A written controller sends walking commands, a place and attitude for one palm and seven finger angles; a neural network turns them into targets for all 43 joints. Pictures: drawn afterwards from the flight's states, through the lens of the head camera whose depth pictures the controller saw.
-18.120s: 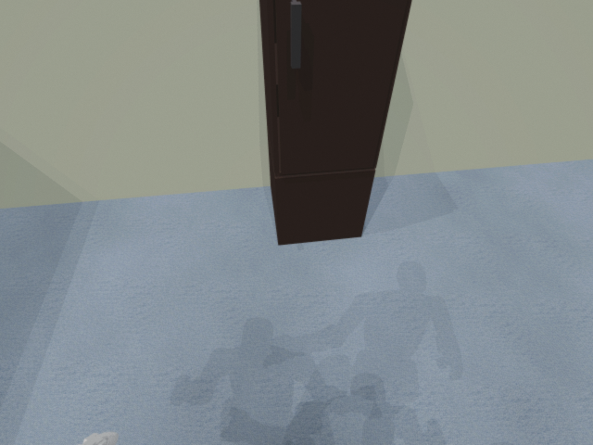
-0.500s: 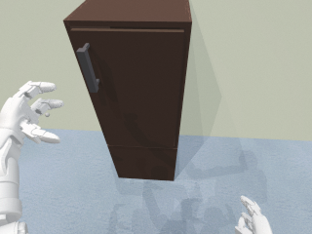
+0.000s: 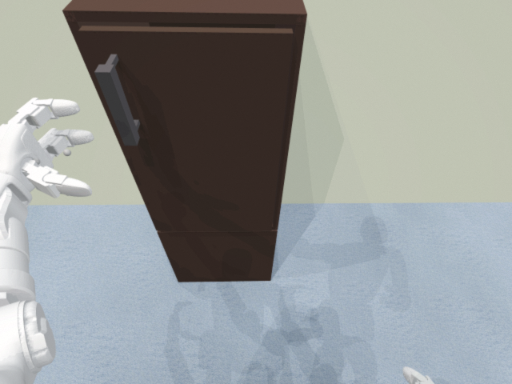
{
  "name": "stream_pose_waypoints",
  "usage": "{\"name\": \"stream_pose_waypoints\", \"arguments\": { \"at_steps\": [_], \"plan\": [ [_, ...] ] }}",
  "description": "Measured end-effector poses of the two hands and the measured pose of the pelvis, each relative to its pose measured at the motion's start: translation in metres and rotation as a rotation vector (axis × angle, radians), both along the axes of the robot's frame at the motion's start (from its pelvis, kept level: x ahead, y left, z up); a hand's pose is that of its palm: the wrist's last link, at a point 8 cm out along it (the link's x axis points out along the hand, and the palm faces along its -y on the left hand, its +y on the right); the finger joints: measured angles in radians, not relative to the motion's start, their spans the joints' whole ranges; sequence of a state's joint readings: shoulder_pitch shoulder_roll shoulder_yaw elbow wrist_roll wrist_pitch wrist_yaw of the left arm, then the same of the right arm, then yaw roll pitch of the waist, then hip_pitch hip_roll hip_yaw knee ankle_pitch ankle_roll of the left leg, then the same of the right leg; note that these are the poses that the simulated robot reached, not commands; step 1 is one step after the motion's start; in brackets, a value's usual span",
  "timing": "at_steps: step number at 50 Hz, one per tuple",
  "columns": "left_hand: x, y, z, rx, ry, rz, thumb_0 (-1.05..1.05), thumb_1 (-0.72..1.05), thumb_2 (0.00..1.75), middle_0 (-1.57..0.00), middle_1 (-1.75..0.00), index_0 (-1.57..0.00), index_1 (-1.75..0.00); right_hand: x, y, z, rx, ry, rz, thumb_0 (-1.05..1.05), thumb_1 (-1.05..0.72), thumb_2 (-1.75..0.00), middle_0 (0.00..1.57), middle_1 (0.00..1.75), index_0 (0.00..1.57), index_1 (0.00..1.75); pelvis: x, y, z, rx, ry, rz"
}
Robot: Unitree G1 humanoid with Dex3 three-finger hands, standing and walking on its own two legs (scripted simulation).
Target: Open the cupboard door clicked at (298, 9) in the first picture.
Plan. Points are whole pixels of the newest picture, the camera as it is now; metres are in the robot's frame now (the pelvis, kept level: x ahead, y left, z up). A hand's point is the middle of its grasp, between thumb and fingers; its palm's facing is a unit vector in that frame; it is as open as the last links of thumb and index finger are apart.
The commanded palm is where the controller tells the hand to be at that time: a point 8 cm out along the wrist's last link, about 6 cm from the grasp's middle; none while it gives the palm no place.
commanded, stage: move the hooked fingers beside the handle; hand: left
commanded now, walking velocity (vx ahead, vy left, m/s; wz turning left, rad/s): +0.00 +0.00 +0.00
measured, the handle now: (122, 101) +0.55 +0.25 +0.14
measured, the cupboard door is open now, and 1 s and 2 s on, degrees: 0 0 0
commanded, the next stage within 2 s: slide the fingers in behind the handle in 1.80 s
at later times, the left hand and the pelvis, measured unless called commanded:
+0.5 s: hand (76, 124) +0.47 +0.30 +0.16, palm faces +0.04 -1.00 +0.00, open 14.0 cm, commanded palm +0.45 +0.35 +0.15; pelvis +0.01 +0.01 -0.01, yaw +0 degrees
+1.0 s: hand (77, 104) +0.52 +0.31 +0.16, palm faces +0.04 -1.00 +0.02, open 14.0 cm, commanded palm +0.50 +0.36 +0.14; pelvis +0.02 +0.01 -0.01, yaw -2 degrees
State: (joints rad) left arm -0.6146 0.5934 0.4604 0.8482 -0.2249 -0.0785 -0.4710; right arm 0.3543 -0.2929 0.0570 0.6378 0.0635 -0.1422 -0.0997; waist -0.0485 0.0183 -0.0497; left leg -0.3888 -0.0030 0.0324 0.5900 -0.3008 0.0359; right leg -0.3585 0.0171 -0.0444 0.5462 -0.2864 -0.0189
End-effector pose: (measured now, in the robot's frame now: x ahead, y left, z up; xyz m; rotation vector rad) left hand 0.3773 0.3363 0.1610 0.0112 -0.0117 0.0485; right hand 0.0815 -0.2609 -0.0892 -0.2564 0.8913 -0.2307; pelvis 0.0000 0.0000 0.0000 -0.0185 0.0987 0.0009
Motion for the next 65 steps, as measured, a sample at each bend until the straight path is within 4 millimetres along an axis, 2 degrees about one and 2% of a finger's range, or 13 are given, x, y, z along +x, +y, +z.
{"name": "stream_pose_waypoints", "arguments": {
  "at_steps": [10,20,39,48,55,65],
  "plan": [
    [0.024,0.010,-0.001,-0.005,0.003,-0.004,-0.02,-0.50,0.30,-0.30,-1.20,-0.30,-1.20,-0.008,0.007,-0.004,-0.005,0.077,-0.011,0.01,-0.91,-0.90,0.20,0.30,0.20,0.30,0.007,0.009,-0.001,-0.006,0.033,0.000],
    [0.052,0.013,-0.003,-0.015,0.018,-0.003,-0.02,-0.50,0.30,-0.30,-1.20,-0.30,-1.20,-0.020,0.003,-0.007,-0.025,0.161,-0.035,0.01,-0.91,-0.90,0.20,0.30,0.20,0.30,0.010,0.011,-0.004,-0.012,0.073,0.000],
    [0.105,0.019,0.000,-0.018,0.042,-0.002,-0.02,-0.50,0.30,-0.30,-1.20,-0.30,-1.20,-0.088,-0.008,-0.009,-0.054,0.414,-0.160,0.01,-0.91,-0.90,0.20,0.30,0.20,0.30,0.014,0.008,-0.010,-0.022,0.165,-0.015],
    [0.120,0.029,-0.001,-0.022,0.027,-0.006,-0.02,-0.50,0.30,-0.30,-1.20,-0.30,-1.20,-0.109,-0.005,-0.005,-0.060,0.507,-0.202,0.01,-0.91,-0.90,0.20,0.30,0.20,0.30,0.018,0.009,-0.013,-0.028,0.209,-0.026],
    [0.119,0.036,-0.012,-0.024,0.039,-0.013,-0.02,-0.50,0.30,-0.30,-1.20,-0.30,-1.20,-0.104,0.001,-0.005,-0.047,0.524,-0.200,0.01,-0.91,-0.90,0.20,0.30,0.20,0.30,0.023,0.012,-0.013,-0.033,0.216,-0.027],
    [0.110,0.034,-0.011,-0.043,0.017,-0.019,-0.02,-0.50,0.30,-0.29,-1.20,-0.30,-1.20,-0.067,0.008,-0.011,-0.023,0.435,-0.148,0.00,-0.91,-0.90,0.20,0.30,0.20,0.30,0.026,0.016,-0.013,-0.038,0.197,-0.016]
  ]
}}
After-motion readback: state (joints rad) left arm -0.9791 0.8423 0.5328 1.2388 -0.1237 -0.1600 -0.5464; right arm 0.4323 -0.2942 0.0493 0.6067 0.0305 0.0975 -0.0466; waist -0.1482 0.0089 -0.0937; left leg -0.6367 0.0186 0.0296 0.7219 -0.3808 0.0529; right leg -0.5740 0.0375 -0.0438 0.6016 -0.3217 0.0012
